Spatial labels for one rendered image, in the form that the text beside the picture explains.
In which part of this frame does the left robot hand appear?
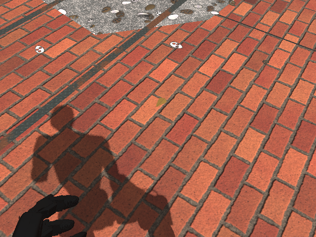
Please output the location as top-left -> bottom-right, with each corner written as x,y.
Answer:
12,194 -> 87,237

